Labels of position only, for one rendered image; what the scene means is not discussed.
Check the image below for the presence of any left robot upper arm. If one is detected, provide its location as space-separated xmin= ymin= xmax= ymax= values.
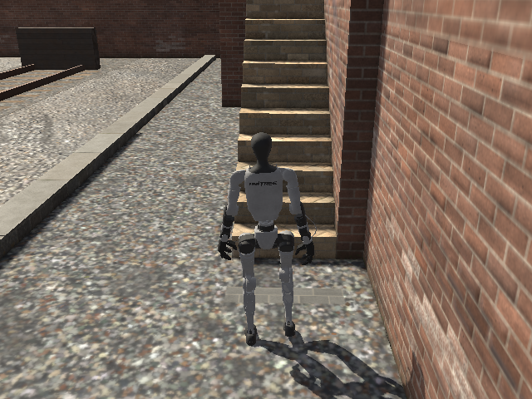
xmin=226 ymin=169 xmax=246 ymax=216

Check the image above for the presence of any robot right shin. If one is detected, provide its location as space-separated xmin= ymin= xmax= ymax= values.
xmin=282 ymin=268 xmax=293 ymax=326

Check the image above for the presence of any robot left foot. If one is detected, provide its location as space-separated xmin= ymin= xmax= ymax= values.
xmin=244 ymin=324 xmax=257 ymax=346

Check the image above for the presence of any left robot hand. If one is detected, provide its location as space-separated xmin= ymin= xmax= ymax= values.
xmin=218 ymin=240 xmax=237 ymax=260

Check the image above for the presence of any right robot upper arm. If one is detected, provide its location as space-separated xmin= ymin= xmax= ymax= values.
xmin=280 ymin=168 xmax=302 ymax=214

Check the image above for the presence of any right robot forearm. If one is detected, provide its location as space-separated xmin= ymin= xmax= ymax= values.
xmin=294 ymin=202 xmax=313 ymax=244

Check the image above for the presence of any right robot hand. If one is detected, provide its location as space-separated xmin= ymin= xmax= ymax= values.
xmin=295 ymin=241 xmax=314 ymax=265

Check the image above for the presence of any left robot forearm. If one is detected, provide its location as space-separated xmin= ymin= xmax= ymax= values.
xmin=219 ymin=204 xmax=234 ymax=242

